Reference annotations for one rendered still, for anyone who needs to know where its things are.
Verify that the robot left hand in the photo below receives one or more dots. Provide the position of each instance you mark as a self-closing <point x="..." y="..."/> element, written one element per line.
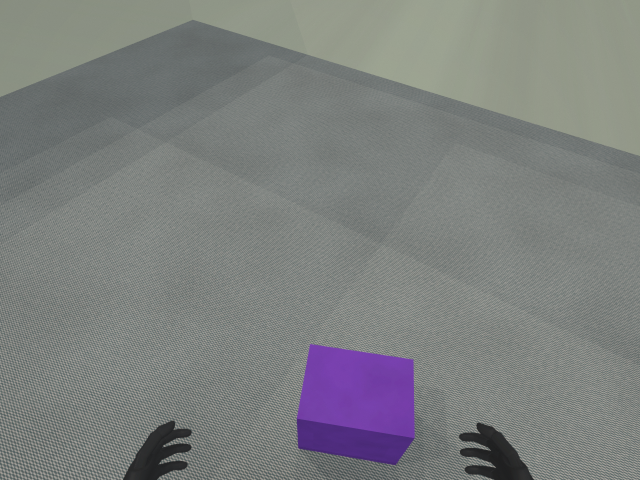
<point x="145" y="465"/>

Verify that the carton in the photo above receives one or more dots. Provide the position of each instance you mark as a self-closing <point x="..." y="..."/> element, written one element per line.
<point x="356" y="404"/>

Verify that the robot right hand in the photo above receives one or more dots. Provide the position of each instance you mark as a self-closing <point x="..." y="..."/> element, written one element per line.
<point x="503" y="456"/>

